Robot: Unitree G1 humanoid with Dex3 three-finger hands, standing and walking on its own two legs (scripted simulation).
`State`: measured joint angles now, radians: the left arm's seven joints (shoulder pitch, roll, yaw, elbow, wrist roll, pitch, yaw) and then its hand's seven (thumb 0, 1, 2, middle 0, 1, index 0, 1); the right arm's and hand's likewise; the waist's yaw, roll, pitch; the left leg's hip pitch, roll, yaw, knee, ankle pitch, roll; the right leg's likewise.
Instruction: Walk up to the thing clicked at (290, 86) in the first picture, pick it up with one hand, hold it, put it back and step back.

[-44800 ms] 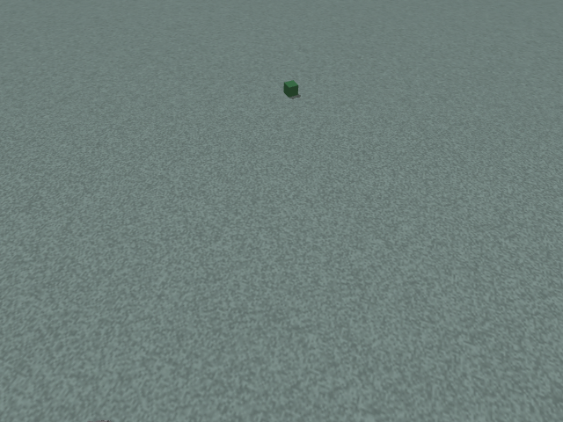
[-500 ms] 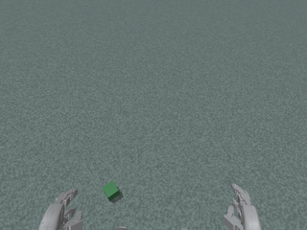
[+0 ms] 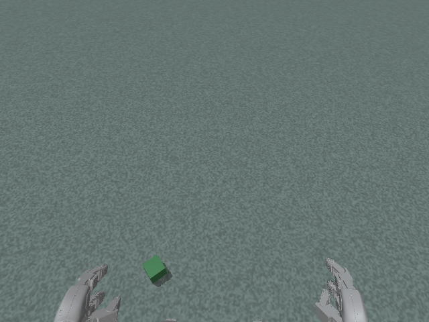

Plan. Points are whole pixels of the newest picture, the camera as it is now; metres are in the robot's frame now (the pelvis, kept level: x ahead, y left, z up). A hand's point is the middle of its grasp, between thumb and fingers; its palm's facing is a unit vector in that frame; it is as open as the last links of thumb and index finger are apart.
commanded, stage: home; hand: left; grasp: from above
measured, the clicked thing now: (154, 269) +0.44 +0.23 -0.68
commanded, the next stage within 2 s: stand in 0.98 s
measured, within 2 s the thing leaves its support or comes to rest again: neither
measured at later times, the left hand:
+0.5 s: hand (110, 311) +0.16 +0.18 -0.04, palm faces +0.05 -0.98 -0.21, open 7.9 cm
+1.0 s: hand (111, 312) +0.16 +0.18 -0.04, palm faces +0.05 -0.98 -0.21, open 7.4 cm
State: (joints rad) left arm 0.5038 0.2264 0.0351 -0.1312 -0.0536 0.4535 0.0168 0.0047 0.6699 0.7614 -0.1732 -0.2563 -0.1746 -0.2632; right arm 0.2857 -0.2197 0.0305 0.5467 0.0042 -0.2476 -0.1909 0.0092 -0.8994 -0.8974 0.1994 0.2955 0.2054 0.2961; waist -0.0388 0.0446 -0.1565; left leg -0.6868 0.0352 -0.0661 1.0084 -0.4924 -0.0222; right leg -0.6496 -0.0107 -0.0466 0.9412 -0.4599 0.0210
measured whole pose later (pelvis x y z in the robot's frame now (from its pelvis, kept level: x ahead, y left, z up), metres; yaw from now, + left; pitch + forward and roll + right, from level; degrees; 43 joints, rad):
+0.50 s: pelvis +0.00 +0.00 +0.00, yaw +0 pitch +10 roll -3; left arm 0.50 0.23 0.03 -0.14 -0.05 0.45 0.02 0.01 0.82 0.85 -0.19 -0.28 -0.19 -0.29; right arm 0.29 -0.22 0.03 0.55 0.00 -0.24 -0.19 0.01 -0.90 -0.90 0.20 0.30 0.21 0.30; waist -0.04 0.04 -0.16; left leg -0.69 0.03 -0.07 1.01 -0.50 -0.02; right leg -0.65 -0.01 -0.05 0.94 -0.46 0.02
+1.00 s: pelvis +0.00 +0.00 +0.00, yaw +0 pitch +10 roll -3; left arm 0.51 0.23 0.03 -0.15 -0.06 0.46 0.02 0.01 0.90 0.90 -0.20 -0.30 -0.20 -0.30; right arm 0.29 -0.22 0.03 0.54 0.01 -0.23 -0.19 0.01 -0.90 -0.90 0.20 0.30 0.21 0.30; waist -0.04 0.05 -0.16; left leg -0.70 0.04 -0.07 1.02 -0.50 -0.02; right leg -0.66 -0.01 -0.05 0.95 -0.46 0.02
